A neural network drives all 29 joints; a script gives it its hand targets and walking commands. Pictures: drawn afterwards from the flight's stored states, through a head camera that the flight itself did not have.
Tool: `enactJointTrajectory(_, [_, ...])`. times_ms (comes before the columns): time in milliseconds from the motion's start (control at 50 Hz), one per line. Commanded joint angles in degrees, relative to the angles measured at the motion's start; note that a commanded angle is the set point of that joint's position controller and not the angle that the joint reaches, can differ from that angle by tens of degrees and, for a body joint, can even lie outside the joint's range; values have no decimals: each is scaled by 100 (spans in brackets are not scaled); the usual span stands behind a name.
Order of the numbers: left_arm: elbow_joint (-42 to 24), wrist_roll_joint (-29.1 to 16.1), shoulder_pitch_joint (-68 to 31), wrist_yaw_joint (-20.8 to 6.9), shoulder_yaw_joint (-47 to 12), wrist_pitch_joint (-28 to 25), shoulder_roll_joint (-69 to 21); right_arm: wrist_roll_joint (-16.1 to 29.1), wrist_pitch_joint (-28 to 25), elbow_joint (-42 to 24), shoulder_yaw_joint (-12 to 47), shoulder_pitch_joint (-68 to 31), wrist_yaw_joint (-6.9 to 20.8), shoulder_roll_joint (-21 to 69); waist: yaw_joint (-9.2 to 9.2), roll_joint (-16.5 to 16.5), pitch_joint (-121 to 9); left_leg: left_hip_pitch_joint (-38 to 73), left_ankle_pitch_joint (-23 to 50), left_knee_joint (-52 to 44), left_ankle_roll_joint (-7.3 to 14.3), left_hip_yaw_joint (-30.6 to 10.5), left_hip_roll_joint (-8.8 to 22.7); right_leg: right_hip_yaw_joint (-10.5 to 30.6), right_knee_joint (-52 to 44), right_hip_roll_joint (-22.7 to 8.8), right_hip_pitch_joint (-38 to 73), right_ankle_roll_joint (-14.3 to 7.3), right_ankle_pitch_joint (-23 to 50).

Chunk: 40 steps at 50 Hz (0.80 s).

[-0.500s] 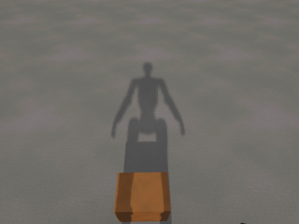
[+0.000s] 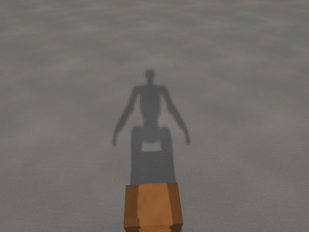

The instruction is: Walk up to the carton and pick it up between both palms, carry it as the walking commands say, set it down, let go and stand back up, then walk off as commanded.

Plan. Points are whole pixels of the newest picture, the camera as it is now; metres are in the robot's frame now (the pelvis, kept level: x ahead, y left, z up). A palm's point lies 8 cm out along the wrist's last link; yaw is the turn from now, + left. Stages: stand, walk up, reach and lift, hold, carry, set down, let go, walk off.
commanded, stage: walk up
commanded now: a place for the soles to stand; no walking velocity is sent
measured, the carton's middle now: (152, 210) +0.37 +0.01 -0.65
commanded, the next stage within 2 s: reach and lift in 1.32 s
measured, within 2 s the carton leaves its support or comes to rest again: neither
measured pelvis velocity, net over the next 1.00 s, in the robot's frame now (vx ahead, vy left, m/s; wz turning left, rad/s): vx -0.03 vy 0.04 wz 0.01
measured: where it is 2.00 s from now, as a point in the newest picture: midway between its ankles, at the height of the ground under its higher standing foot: outside the picture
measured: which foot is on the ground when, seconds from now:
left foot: down 0.00-1.00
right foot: down 0.00-1.00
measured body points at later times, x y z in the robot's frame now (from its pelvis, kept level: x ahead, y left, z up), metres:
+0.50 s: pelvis -0.01 +0.03 +0.00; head -0.01 +0.02 +0.45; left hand +0.07 +0.31 -0.13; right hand +0.06 -0.27 -0.14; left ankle +0.00 +0.11 -0.73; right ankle -0.09 -0.12 -0.73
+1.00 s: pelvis -0.03 +0.04 +0.00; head -0.03 +0.03 +0.45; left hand +0.03 +0.32 -0.13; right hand +0.06 -0.25 -0.13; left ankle +0.00 +0.11 -0.73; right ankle -0.09 -0.12 -0.73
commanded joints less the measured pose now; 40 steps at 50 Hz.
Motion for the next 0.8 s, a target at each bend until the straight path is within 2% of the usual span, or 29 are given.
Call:
enactJointTrajectory(0, [-439, 0, -239, 81, 241, -125, 1392, -1, -129, -464, -257, -221, -55, -1266, -29, -245, -381, 560, 2438, -341, 483, -457, 645, 111, -303, -496, -787, -117, 3002])
enactJointTrajectory(220, [-423, 22, -194, 77, 201, -117, 1346, 7, -153, -488, -266, -213, -36, -1268, -33, -135, -384, 459, 2241, -499, 512, -639, 717, 94, -342, -482, -756, -123, 2485])
enactJointTrajectory(620, [-297, 51, -184, 34, 133, -132, 1285, 26, -228, -363, -242, -276, -1, -1287, -50, -122, -313, 393, 1899, -833, 401, -835, 762, 75, -669, -526, -800, -157, 1644])
enactJointTrajectory(780, [-262, 49, -117, 23, 134, -138, 1304, 33, -241, -333, -233, -302, 10, -1299, -40, -91, -335, 387, 1733, -921, 346, -859, 756, 91, -713, -541, -804, -165, 1557])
